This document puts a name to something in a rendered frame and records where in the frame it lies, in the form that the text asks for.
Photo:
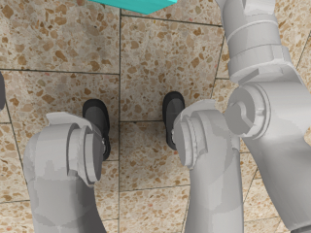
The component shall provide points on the robot right upper arm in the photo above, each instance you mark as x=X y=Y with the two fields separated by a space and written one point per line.
x=272 y=118

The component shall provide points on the right robot shin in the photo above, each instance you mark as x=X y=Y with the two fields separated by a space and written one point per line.
x=205 y=104

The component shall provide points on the right robot forearm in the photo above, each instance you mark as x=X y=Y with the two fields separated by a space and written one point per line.
x=254 y=45

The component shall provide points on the carton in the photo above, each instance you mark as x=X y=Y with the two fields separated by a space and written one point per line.
x=144 y=7

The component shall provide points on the robot left thigh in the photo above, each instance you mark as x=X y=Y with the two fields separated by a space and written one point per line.
x=68 y=162

